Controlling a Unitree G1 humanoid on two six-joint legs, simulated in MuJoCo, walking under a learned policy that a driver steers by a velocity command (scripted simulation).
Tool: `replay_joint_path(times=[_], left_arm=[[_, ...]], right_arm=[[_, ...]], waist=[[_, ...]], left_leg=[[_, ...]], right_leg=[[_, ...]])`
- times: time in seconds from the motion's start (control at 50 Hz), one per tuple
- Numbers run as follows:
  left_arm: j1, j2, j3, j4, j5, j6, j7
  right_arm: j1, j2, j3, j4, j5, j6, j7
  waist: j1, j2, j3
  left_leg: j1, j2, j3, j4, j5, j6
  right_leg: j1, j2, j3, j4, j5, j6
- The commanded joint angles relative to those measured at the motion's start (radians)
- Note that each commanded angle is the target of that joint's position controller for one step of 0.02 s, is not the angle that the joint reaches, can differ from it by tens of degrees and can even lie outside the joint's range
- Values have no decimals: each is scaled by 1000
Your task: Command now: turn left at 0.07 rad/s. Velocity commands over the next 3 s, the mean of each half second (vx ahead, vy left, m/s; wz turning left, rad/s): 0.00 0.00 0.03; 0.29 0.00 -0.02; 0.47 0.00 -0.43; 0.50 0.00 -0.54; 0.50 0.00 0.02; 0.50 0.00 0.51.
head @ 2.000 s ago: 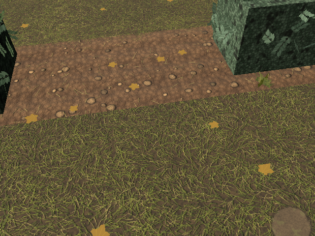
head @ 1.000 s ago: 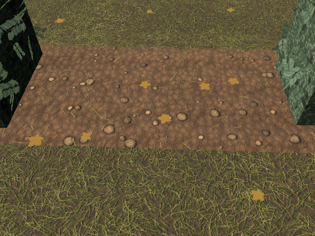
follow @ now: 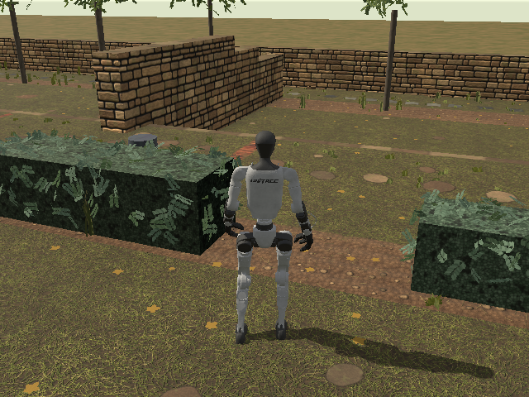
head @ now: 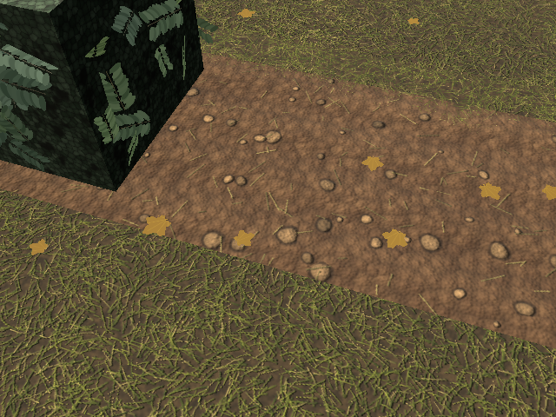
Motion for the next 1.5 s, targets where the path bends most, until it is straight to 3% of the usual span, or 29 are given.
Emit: replay_joint_path(times=[0.02, 0.12, 0.52, 0.56, 0.66, 0.72, 0.76, 0.78, 0.8, 0.86, 0.9, 0.94, 1.0, 1.02, 1.06, 1.08, 1.14, 1.16, 1.2, 1.22, 1.24, 1.26, 1.28, 1.3, 1.32, 1.36, 1.42, 1.46, 1.5], left_arm=[[-33, 172, 72, -96, 23, -22, 44], [-50, 113, 66, -77, 2, -32, 32], [4, 147, 81, -11, 13, -19, 43], [70, 221, 113, 6, 32, -16, 65], [133, 169, 91, 9, 32, -44, 145], [8, 194, 88, -15, 55, 1, 143], [-41, 140, 76, -48, 85, -1, 134], [-63, 100, 67, -70, 94, -10, 119], [-78, 69, 58, -66, 99, -26, 117], [-17, 84, 69, -38, 102, -35, 135], [-50, 34, 51, -53, 119, -35, 116], [12, 11, 37, -40, 102, -35, 81], [-114, 11, 31, -82, 103, -28, 88], [-139, -17, 19, -74, 102, -23, 83], [-163, -46, -2, -72, 109, 4, 65], [-138, -23, 2, -84, 111, 16, 62], [-152, 80, 24, -87, 129, 40, 59], [-215, 88, 44, -81, -94, 29, 49], [-47, 90, 46, -1, -62, 17, 43], [171, 111, 70, 78, -29, 18, 52], [382, 161, 98, 144, -12, 35, 68], [440, 286, 99, 176, 7, 20, 67], [481, 264, 107, 175, 2, 31, 72], [430, 240, 106, 161, -4, 45, 85], [386, 297, 122, 207, -16, 56, 104], [176, 237, 95, 128, 24, 31, 117], [-32, 174, 69, 87, 14, -4, 124], [-13, 189, 74, 80, 23, -7, 149], [82, 208, 87, 103, -4, -6, 161]], right_arm=[[-86, -136, -32, -94, 9, -25, -16], [-2, -98, -14, -73, 15, -12, 4], [-38, -112, -7, -74, -1, 7, 6], [-20, -146, -24, -77, -26, 10, -14], [-95, -49, -2, -128, -53, -47, -60], [62, -47, -7, -85, -55, -84, -44], [190, -95, -20, -48, -63, -104, -44], [254, -167, -38, -47, -55, -109, -49], [317, -147, -30, -47, -56, -115, -49], [262, -45, 8, -32, -65, -105, -52], [204, -36, 21, -52, -58, -88, -68], [197, -30, 27, -57, -93, -74, -75], [422, 3, 45, 51, -82, -105, -117], [453, -9, 47, 72, -57, -110, -124], [442, 4, 67, 84, -91, -85, -93], [402, 15, 77, 83, -111, -86, -73], [389, -44, 73, 114, -60, -102, -79], [272, -127, 9, 129, 72, -59, -105], [352, -121, 5, 157, 34, -28, -115], [338, -109, 6, 167, 23, -19, -104], [331, -86, 2, 187, 21, -41, -89], [471, 24, 35, 172, 11, -75, -51], [466, -58, 30, 124, 50, -119, -33], [325, -104, 8, 41, 53, -129, -44], [203, -40, 27, -50, 81, -130, -72], [141, -41, 29, -61, 50, -101, -114], [50, -63, 6, -87, -4, -71, -117], [2, -57, -4, -93, -33, -86, -110], [-110, -54, -7, -117, -1, -86, -94]], waist=[[67, -11, -95], [34, -15, -33], [27, -24, -15], [47, -46, 36], [72, -129, 52], [-27, -112, 60], [-67, 17, 42], [-95, 146, 31], [-144, 123, 87], [-76, 28, 103], [-50, 32, 103], [-28, 43, 111], [-135, 11, 118], [-156, -12, 118], [-135, 23, 132], [-87, 52, 160], [-84, -47, 235], [-60, -27, 305], [-38, -68, 81], [64, -81, -44], [185, -185, -155], [121, -432, -340], [172, -392, -549], [173, -238, -519], [117, -154, -479], [26, 42, -263], [-76, -46, 65], [-56, -89, 3], [0, -109, -23]], left_leg=[[-132, -2, -11, -170, 286, 53], [-71, -9, -20, -253, 193, 36], [29, -23, 31, -326, 157, 44], [-29, -43, 49, -295, -77, 85], [-52, -41, 78, -143, 56, 141], [230, -66, 130, -273, 149, 166], [354, 34, -36, -318, 97, 244], [479, 213, -343, -424, 156, 370], [526, 320, -444, -510, 103, 422], [506, 282, -285, -495, 135, 361], [317, 184, -135, -491, 162, 307], [186, 176, -63, -446, 228, 278], [593, 234, -130, -299, 226, 261], [538, 176, -58, -268, 208, 238], [79, 94, 35, -274, 76, 214], [-97, 113, 31, -304, 43, 217], [98, 154, 4, -222, 10, 185], [90, 145, 18, -51, 202, 166], [220, 140, 83, 255, 417, 139], [106, 99, 124, 522, 521, 123], [-155, -8, 195, 980, 195, 42], [-608, -42, 65, 1424, -410, 10], [-679, -17, -67, 1468, -380, 7], [-764, 23, -60, 1386, -336, -7], [-873, 24, -15, 1370, -209, -9], [-781, 79, -67, 1251, -54, 3], [-452, 113, -64, 567, 183, 5], [-125, 47, -1, 239, 489, -19], [-49, -2, -5, 69, 639, -39]], right_leg=[[214, -79, 60, -96, 302, -31], [163, -59, 54, -174, 204, -19], [191, -48, 72, -281, 121, 0], [176, -65, 108, -324, -221, -63], [215, -314, 433, -492, -311, -273], [50, -222, 265, -432, -256, -226], [-71, -89, 109, -144, -105, -151], [-255, 31, 19, 112, -105, -79], [-438, 13, 118, 276, -231, -76], [-497, -61, 138, 412, -116, -60], [-311, -58, 48, 333, -37, -36], [-216, -76, 64, 353, 168, -31], [-673, -174, 199, 55, 538, 11], [-627, -176, 149, -90, 669, 19], [-188, -141, 36, -149, 915, -16], [-42, -138, 44, -49, 929, -35], [-189, -186, 76, -182, 772, -60], [-264, -135, 187, -240, 705, -42], [-84, -84, 78, -271, 810, -27], [226, -29, 4, -273, 852, -42], [594, -97, 34, -255, 1035, -93], [1044, -234, 223, 120, 1399, -217], [1115, -309, 412, 96, 1249, -365], [1008, -333, 501, -57, 947, -393], [886, -402, 740, -259, 332, -423], [402, -467, 865, -369, 101, -408], [-252, -196, 426, -464, 280, -260], [-387, -47, 229, -425, 395, -223], [-300, -81, 273, -444, 327, -232]])
Next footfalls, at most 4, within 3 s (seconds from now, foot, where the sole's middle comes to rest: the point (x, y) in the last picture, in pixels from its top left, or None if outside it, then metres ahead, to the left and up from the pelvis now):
1.24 right None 0.40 -0.18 -0.93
1.64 left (290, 354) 0.70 -0.02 -0.93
2.14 right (418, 329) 0.76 -0.39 -0.93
2.68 left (390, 223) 1.15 -0.38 -0.93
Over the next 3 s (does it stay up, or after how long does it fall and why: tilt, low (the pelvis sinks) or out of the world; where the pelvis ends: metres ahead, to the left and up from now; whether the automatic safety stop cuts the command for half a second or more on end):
stays up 1.12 -0.44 -0.15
